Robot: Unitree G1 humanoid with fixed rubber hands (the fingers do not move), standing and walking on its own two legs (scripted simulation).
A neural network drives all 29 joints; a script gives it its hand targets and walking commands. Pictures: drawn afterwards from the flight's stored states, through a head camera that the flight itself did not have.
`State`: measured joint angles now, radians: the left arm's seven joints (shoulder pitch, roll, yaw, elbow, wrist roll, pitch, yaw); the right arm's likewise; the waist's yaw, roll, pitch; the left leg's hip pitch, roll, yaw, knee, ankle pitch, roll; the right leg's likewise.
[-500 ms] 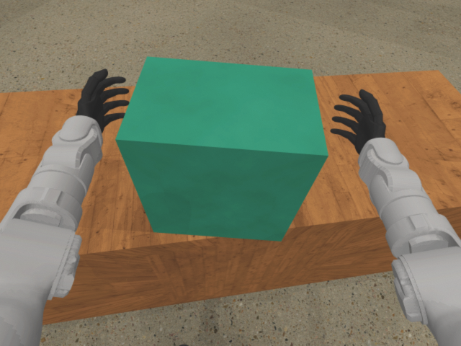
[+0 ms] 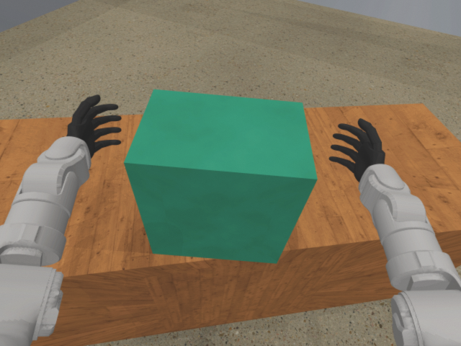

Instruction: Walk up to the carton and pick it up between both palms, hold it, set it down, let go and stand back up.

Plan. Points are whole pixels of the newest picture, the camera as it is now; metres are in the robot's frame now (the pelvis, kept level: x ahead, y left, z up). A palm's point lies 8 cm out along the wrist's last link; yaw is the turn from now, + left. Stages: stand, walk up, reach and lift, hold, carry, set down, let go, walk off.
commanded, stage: set down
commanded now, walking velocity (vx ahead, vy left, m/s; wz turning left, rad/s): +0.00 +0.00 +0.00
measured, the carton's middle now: (221, 184) +0.44 +0.02 +0.02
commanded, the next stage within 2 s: none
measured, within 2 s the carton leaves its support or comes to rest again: neither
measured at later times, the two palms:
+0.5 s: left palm (74, 157) +0.40 +0.26 +0.13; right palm (365, 175) +0.38 -0.22 +0.13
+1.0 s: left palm (73, 186) +0.36 +0.26 +0.10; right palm (367, 215) +0.33 -0.22 +0.08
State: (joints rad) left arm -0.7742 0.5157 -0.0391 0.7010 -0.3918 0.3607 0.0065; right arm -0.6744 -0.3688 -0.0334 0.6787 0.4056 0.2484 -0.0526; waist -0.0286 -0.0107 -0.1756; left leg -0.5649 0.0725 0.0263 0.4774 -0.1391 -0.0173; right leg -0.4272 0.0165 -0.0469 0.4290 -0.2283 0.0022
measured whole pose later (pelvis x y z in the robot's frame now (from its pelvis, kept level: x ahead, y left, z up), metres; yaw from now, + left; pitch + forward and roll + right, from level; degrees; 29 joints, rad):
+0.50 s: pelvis -0.01 +0.00 +0.01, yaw +0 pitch +5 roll -1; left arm -0.75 0.49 0.01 0.75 -0.31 0.35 -0.03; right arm -0.65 -0.35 0.00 0.71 0.43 0.24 -0.06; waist -0.03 -0.05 -0.04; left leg -0.36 0.06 0.04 0.38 -0.10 -0.01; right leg -0.24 0.00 -0.04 0.35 -0.20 0.01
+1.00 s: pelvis +0.00 +0.00 +0.01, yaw +0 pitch +3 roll -1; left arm -0.47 0.43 0.07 0.54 -0.30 0.25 -0.06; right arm -0.34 -0.31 -0.01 0.49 0.38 0.14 -0.09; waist -0.01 -0.03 -0.02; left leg -0.31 0.05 0.05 0.37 -0.11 -0.01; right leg -0.19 -0.01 -0.03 0.37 -0.22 0.01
